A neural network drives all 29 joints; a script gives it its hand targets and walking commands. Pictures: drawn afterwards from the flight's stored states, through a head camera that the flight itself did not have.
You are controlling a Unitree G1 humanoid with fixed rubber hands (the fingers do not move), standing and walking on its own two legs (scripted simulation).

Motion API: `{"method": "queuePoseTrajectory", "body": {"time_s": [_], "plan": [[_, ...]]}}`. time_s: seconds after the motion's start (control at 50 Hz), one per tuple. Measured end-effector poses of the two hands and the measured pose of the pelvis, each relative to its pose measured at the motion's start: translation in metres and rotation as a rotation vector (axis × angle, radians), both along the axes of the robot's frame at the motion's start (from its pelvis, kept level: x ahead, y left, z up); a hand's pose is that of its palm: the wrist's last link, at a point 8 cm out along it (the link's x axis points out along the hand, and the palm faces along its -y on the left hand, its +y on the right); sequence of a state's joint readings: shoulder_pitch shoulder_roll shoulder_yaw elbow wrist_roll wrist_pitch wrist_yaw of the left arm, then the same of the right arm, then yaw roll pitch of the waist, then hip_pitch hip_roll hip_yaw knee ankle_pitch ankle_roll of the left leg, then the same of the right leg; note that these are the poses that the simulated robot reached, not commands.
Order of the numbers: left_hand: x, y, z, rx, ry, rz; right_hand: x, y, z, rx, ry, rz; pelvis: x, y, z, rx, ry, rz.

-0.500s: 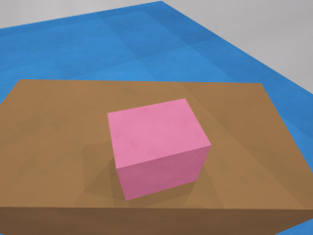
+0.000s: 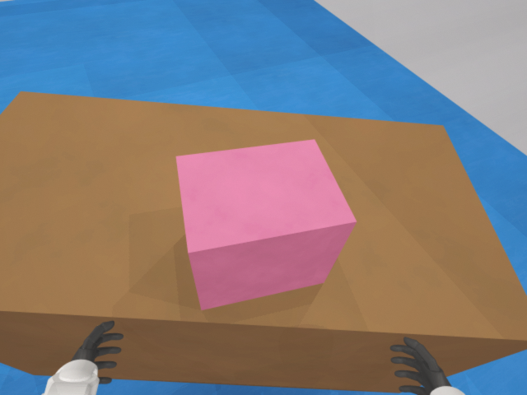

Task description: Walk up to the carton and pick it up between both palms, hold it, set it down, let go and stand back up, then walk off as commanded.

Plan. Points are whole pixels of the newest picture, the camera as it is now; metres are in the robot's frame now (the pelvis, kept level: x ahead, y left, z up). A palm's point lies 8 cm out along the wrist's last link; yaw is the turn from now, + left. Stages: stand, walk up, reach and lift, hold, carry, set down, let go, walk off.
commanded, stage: reach and lift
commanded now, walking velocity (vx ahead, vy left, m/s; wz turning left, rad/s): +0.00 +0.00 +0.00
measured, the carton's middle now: (257, 225) +0.39 +0.01 +0.00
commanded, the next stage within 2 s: none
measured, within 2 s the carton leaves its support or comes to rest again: neither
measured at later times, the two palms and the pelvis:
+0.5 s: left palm (75, 386) +0.16 +0.25 -0.05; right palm out of the picture +0.14 -0.25 -0.06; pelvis +0.01 +0.00 +0.02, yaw -1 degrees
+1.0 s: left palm (90, 385) +0.16 +0.23 -0.03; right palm (445, 388) +0.15 -0.25 -0.03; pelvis +0.01 +0.00 +0.02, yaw -2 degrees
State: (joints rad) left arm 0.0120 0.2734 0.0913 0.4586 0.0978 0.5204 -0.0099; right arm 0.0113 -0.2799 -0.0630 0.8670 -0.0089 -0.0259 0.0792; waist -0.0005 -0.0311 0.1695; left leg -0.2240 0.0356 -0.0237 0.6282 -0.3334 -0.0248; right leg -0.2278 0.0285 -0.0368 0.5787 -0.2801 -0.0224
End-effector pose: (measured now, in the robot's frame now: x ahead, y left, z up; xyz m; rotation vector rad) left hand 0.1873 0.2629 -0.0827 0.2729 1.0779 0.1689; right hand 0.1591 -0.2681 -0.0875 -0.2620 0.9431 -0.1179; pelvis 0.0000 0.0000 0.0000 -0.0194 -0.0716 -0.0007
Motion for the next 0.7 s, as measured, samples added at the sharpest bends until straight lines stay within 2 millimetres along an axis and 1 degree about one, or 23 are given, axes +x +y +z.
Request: {"method": "queuePoseTrajectory", "body": {"time_s": [0.06,0.14,0.22,0.3,0.38,0.5,0.6,0.7], "plan": [[-0.005,-0.002,0.006,-0.010,-0.018,0.021,-0.001,-0.002,0.007,-0.006,-0.015,0.005,0.004,-0.003,0.003,0.008,-0.011,0.001],[-0.020,0.005,0.008,0.000,-0.011,0.060,-0.009,-0.006,0.013,-0.007,-0.020,0.000,0.006,-0.006,0.007,0.015,-0.012,-0.003],[-0.033,0.010,0.012,0.016,-0.018,0.077,-0.018,-0.006,0.014,0.002,-0.021,-0.005,0.006,-0.007,0.009,0.017,-0.001,-0.003],[-0.038,0.010,0.019,0.024,-0.053,0.078,-0.026,-0.002,0.014,0.029,-0.024,-0.005,0.005,-0.007,0.011,0.019,0.007,-0.007],[-0.035,0.003,0.024,0.007,-0.089,0.067,-0.028,0.005,0.015,0.053,-0.050,-0.007,0.005,-0.006,0.013,0.022,0.013,-0.012],[-0.023,-0.009,0.032,-0.021,-0.180,0.046,-0.023,0.014,0.025,0.075,-0.123,0.004,0.005,-0.003,0.016,0.025,0.020,-0.022],[-0.016,-0.017,0.037,-0.037,-0.250,0.055,-0.017,0.012,0.035,0.082,-0.170,0.010,0.007,-0.001,0.017,0.024,0.021,-0.023],[-0.018,-0.025,0.040,-0.056,-0.303,0.072,-0.015,0.008,0.044,0.087,-0.200,0.017,0.009,0.001,0.019,0.022,0.018,-0.029]]}}
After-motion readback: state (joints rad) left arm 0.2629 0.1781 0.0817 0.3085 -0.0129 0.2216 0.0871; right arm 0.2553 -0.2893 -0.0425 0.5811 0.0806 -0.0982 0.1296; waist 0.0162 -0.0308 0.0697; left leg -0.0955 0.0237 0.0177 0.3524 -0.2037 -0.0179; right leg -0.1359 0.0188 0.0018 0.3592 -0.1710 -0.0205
